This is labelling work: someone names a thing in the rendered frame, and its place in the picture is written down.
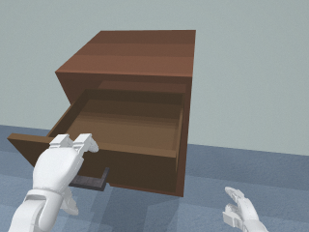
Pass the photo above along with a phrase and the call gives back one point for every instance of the robot left forearm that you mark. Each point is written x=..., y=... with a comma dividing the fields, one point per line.
x=38, y=212

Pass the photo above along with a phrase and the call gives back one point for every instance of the robot right forearm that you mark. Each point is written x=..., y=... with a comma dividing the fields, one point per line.
x=253, y=225

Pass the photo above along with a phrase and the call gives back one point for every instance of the cabinet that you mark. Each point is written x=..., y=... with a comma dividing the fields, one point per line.
x=137, y=60

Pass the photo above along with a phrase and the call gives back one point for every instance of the left robot hand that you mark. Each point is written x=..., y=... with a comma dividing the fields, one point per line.
x=58, y=165

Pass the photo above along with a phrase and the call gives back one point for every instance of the handle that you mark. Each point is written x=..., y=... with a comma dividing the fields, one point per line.
x=92, y=183

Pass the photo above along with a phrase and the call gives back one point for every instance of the drawer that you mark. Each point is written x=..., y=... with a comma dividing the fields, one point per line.
x=138, y=133

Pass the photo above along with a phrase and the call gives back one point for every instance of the right robot hand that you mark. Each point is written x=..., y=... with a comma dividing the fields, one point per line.
x=236, y=215

